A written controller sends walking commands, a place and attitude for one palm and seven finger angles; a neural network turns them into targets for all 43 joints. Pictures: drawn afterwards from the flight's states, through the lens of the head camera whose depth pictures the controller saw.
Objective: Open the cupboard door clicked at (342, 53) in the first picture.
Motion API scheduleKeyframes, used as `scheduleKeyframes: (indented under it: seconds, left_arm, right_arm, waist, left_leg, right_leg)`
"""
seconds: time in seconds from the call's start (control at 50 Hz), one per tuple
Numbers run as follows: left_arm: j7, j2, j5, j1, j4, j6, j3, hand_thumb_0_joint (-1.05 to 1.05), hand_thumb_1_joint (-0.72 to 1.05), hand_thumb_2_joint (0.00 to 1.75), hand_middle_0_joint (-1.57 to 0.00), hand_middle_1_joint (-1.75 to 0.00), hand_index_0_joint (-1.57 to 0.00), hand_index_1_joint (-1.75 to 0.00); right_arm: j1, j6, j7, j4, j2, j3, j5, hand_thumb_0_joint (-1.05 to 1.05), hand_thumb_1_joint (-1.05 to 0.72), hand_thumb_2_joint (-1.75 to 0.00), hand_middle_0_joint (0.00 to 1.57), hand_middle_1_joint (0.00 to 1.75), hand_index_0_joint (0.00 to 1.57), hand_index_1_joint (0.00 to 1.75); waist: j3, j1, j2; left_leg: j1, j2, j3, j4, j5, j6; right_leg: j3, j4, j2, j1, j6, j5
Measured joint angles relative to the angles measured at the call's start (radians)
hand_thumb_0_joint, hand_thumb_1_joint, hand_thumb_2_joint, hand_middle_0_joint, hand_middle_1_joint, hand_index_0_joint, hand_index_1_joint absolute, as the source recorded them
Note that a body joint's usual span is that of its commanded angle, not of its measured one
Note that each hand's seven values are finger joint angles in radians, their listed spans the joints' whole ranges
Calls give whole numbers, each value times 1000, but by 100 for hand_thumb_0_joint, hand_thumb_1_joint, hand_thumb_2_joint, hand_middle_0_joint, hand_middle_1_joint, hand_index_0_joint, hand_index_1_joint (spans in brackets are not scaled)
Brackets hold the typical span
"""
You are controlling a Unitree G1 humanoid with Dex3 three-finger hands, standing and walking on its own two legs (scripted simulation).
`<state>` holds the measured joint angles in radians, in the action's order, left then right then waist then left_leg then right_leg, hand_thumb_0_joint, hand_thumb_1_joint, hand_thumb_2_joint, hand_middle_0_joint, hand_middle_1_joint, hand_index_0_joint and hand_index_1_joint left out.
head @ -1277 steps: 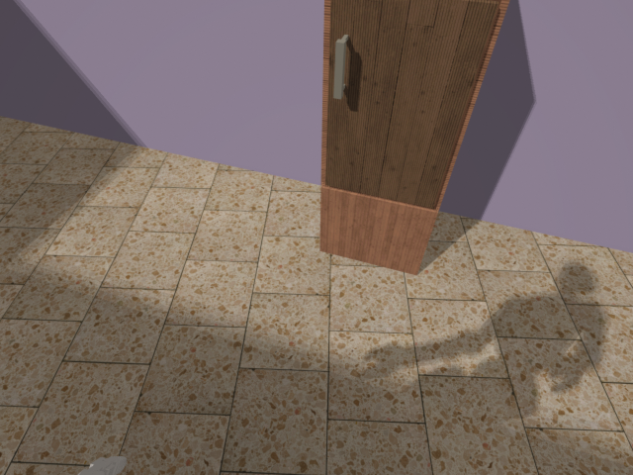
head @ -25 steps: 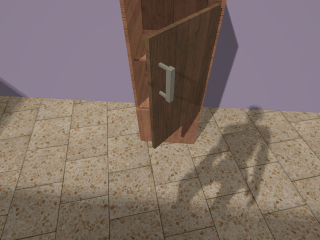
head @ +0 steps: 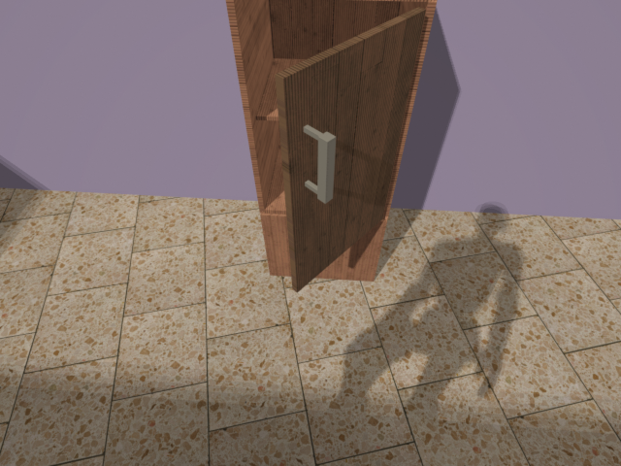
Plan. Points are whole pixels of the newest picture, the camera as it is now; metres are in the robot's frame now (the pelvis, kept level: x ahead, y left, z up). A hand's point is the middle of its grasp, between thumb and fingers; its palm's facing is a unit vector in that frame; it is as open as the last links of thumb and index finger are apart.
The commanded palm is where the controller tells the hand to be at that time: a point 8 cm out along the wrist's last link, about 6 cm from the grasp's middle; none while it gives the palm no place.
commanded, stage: walk to a spot facing it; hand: left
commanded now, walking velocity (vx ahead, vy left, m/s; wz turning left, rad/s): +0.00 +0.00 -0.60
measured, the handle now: (317, 164) +0.59 +0.03 +0.04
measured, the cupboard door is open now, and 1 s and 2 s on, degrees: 50 50 50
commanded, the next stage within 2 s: none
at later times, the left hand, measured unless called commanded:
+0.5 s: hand out of the picture +0.09 +0.18 -0.17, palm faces -0.15 -0.94 -0.31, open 7.4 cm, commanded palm none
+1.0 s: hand (216, 435) +0.19 +0.16 -0.17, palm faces -0.45 -0.86 -0.23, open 7.4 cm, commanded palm none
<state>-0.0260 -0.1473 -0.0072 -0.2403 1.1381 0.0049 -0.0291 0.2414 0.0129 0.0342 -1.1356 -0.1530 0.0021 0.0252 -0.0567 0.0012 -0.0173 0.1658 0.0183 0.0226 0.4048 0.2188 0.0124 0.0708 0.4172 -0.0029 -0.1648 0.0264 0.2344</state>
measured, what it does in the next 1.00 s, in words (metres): steps on the spot, turning right: left foot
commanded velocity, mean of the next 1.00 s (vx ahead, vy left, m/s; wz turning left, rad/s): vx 0.00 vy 0.00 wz -0.60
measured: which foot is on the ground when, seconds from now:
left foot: down 0.00-0.36, up 0.38-0.80, down 0.82-1.00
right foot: down 0.00-0.80, up 0.82-1.00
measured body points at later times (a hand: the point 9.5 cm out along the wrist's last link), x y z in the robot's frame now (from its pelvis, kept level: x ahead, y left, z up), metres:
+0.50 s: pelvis -0.01 -0.02 -0.01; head +0.04 -0.06 +0.43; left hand +0.10 +0.23 -0.14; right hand +0.01 -0.29 -0.17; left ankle -0.03 +0.13 -0.67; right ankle -0.01 -0.09 -0.74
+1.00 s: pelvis +0.01 +0.01 +0.00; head +0.08 +0.00 +0.44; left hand +0.22 +0.21 -0.15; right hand -0.05 -0.24 -0.14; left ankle +0.05 +0.15 -0.74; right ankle -0.05 -0.11 -0.69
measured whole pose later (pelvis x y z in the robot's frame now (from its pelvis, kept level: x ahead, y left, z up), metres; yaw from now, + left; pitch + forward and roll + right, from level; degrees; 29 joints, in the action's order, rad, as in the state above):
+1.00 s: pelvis +0.01 +0.01 +0.00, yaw -31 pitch +2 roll -2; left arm 0.03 -0.27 -0.02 -0.16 0.89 -0.06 -0.10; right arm 0.19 0.02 0.04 -0.88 -0.20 0.02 0.04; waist -0.12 -0.03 0.01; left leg 0.22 0.09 0.03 0.51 0.31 0.03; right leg 0.02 0.95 0.01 -0.49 -0.05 0.46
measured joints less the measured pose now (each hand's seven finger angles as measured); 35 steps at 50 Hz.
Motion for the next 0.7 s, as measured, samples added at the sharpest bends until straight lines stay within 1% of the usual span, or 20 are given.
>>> scheduleKeyframes:
  seconds: [0.12, 0.26, 0.3, 0.34, 0.36, 0.38, 0.4, 0.42, 0.44, 0.46, 0.5, 0.56, 0.64, 0.7]
  left_arm:
    - [14, -9, -8, -1, -35, -36, -31, 1, 91, 89, -20, -30, -20, -30]
    - [30, -47, -15, 25, -99, -57, -54, 1, 91, 89, -20, -30, -20, -30]
    - [35, -60, -15, 38, -120, -60, -59, 1, 91, 89, -20, -30, -20, -30]
    - [40, -67, -16, 47, -140, -61, -64, 1, 91, 89, -20, -30, -20, -30]
    - [42, -67, -16, 51, -149, -58, -65, 1, 91, 89, -20, -30, -20, -30]
    - [41, -66, -19, 53, -156, -51, -65, 1, 91, 89, -20, -30, -20, -30]
    - [38, -66, -20, 56, -164, -43, -64, 1, 91, 89, -20, -30, -20, -30]
    - [32, -64, -18, 57, -171, -38, -63, 1, 91, 89, -20, -30, -20, -30]
    - [26, -63, -16, 58, -177, -34, -63, 1, 91, 89, -20, -30, -20, -30]
    - [20, -61, -15, 56, -181, -33, -62, 1, 91, 89, -20, -30, -20, -30]
    - [13, -57, -14, 47, -183, -32, -60, 1, 91, 89, -20, -30, -20, -30]
    - [10, -52, -14, 29, -181, -33, -55, 1, 91, 89, -20, -30, -20, -30]
    - [12, -49, -16, 12, -187, -36, -53, 1, 90, 89, -21, -30, -20, -30]
    - [14, -52, -19, 8, -196, -39, -55, 1, 90, 89, -21, -30, -20, -30]
  right_arm:
    - [-17, 16, 7, 45, -7, 24, 1, 1, -91, -90, 20, 30, 20, 30]
    - [-24, 18, 8, 106, -29, 46, 4, 1, -91, -90, 20, 30, 20, 30]
    - [-23, 18, 6, 120, -38, 51, 6, 1, -91, -90, 20, 30, 20, 30]
    - [-25, 21, 4, 131, -52, 55, 10, 1, -91, -90, 20, 30, 20, 30]
    - [-27, 23, 3, 136, -62, 56, 10, 1, -91, -90, 21, 30, 20, 30]
    - [-33, 29, 2, 140, -71, 60, 7, 1, -91, -90, 21, 30, 20, 30]
    - [-42, 37, 2, 143, -77, 63, 3, 1, -91, -90, 20, 30, 20, 30]
    - [-56, 46, 1, 146, -82, 66, 0, 1, -91, -90, 20, 30, 20, 30]
    - [-71, 53, 0, 150, -86, 68, -2, 1, -91, -90, 20, 30, 20, 30]
    - [-86, 55, -2, 157, -89, 68, -4, 1, -91, -90, 20, 30, 20, 30]
    - [-114, 52, -4, 176, -92, 68, -5, 1, -91, -90, 20, 30, 20, 30]
    - [-148, 46, -5, 206, -86, 63, -8, 1, -91, -90, 20, 30, 20, 30]
    - [-184, 40, -4, 235, -71, 55, -14, 1, -91, -90, 20, 30, 20, 30]
    - [-202, 36, -3, 251, -60, 50, -19, 1, -91, -90, 20, 30, 20, 30]
  waist:
    - [-15, -4, 3]
    - [-27, -3, 21]
    - [-33, -7, 24]
    - [-40, -13, 17]
    - [-44, -15, 5]
    - [-48, -13, -11]
    - [-50, -11, -18]
    - [-54, -13, -19]
    - [-58, -16, -18]
    - [-63, -19, -15]
    - [-64, -23, -7]
    - [-55, -25, 4]
    - [-47, -34, 19]
    - [-46, -45, 32]
  left_leg:
    - [35, 24, 52, 77, 47, 2]
    - [74, 43, 116, 136, 80, 3]
    - [81, 47, 134, 158, 92, 6]
    - [85, 57, 149, 187, 110, 13]
    - [90, 69, 151, 211, 124, 19]
    - [105, 82, 142, 243, 138, 17]
    - [134, 76, 114, 315, 201, 17]
    - [170, 59, 77, 411, 251, 17]
    - [204, 42, 45, 503, 270, 18]
    - [230, 28, 23, 576, 267, 20]
    - [261, 11, 1, 647, 247, 27]
    - [267, 1, -17, 629, 227, 36]
    - [250, -7, -39, 546, 225, 39]
    - [230, -15, -53, 466, 235, 34]
  right_leg:
    - [-52, 78, 20, -59, 4, 24]
    - [-115, 175, 40, -143, 6, 50]
    - [-112, 231, 36, -171, 3, 78]
    - [-85, 268, 25, -175, -3, 110]
    - [-78, 262, 30, -169, 5, 95]
    - [-73, 264, 43, -169, 19, 98]
    - [-72, 264, 49, -172, 32, 103]
    - [-75, 255, 54, -171, 42, 102]
    - [-84, 236, 58, -167, 49, 92]
    - [-96, 212, 63, -161, 51, 75]
    - [-126, 162, 73, -150, 53, 41]
    - [-172, 97, 84, -134, 51, 0]
    - [-228, 51, 99, -123, 44, -33]
    - [-266, 41, 112, -126, 35, -44]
